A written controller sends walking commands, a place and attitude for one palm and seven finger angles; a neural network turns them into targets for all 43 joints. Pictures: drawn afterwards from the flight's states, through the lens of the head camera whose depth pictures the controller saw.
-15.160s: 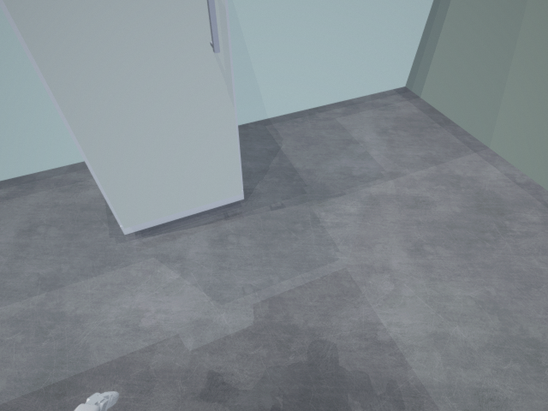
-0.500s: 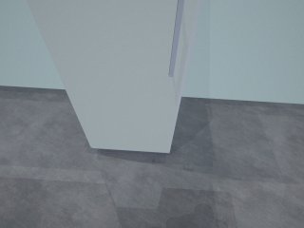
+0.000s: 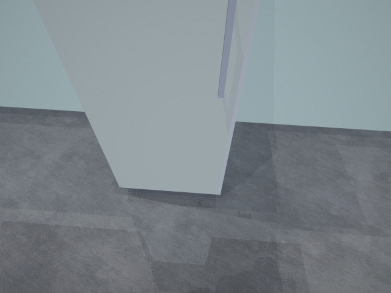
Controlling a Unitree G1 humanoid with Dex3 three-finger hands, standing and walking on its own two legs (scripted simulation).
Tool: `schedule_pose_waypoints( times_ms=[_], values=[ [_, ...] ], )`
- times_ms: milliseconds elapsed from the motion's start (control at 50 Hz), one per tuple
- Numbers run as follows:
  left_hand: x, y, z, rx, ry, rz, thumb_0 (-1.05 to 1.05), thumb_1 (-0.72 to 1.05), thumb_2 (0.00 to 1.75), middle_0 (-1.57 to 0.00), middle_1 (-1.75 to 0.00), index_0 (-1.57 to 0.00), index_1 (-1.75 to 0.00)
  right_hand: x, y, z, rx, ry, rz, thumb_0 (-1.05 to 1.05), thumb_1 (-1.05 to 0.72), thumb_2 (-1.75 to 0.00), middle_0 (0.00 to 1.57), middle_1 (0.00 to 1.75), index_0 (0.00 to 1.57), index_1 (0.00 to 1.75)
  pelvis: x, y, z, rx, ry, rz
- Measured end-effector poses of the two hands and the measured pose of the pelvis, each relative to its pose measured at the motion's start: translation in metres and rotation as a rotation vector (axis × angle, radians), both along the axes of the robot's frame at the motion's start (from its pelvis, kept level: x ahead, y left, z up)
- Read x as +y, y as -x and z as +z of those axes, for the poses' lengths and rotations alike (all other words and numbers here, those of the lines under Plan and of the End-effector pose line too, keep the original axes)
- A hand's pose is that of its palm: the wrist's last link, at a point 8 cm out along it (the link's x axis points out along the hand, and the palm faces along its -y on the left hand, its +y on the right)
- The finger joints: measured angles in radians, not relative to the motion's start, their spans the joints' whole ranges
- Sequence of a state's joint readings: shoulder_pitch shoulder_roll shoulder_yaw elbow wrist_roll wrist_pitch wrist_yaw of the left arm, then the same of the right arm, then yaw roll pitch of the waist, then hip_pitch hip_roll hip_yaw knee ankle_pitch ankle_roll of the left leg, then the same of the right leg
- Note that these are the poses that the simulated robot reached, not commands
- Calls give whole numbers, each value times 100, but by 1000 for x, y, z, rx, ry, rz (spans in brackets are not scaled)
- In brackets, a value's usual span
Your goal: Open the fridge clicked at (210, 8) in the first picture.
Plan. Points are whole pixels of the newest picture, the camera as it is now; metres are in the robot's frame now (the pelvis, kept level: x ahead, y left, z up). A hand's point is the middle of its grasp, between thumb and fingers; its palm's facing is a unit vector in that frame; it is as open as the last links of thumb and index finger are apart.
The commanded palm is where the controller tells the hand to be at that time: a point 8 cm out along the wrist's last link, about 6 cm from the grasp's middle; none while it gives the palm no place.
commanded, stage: look again from close up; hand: right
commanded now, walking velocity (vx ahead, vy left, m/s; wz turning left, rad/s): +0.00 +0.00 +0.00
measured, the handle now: (225, 49) +0.66 -0.04 +0.16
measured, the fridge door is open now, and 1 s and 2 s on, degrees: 0 0 0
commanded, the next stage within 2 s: shuffle to correct the standing spot in 0.40 s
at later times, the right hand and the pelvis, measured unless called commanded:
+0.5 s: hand out of the picture -0.01 -0.16 -0.18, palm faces +0.03 +0.98 -0.18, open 7.4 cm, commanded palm none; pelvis +0.00 +0.00 +0.00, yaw +0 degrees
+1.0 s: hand out of the picture +0.00 -0.12 -0.19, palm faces +0.10 +0.98 -0.17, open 7.4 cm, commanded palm none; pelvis +0.10 +0.04 -0.02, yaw -1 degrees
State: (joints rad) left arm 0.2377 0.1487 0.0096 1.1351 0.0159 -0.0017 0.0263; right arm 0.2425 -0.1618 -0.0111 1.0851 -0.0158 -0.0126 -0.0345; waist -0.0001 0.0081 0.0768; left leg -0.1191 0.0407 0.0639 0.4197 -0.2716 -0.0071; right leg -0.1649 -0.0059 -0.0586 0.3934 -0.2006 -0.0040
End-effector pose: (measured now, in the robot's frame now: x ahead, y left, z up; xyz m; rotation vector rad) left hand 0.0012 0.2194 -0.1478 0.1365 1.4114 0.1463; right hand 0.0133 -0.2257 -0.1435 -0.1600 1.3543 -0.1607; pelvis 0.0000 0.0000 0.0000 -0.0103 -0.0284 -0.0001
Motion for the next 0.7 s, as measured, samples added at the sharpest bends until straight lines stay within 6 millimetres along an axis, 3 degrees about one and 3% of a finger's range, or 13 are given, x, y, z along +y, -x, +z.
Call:
schedule_pose_waypoints(
  times_ms=[540,700],
  values=[
    [-4,14,-1,34,21,10,0,92,90,-20,-30,-20,-30,20,26,-2,63,-35,-26,0,-91,-89,20,29,20,30,6,-2,1,4,0,-1],
    [4,15,-6,44,24,48,0,91,90,-20,-30,-20,-30,26,23,-6,94,-42,-22,0,-91,-89,20,29,20,30,16,-17,-5,22,12,8]
  ],
)
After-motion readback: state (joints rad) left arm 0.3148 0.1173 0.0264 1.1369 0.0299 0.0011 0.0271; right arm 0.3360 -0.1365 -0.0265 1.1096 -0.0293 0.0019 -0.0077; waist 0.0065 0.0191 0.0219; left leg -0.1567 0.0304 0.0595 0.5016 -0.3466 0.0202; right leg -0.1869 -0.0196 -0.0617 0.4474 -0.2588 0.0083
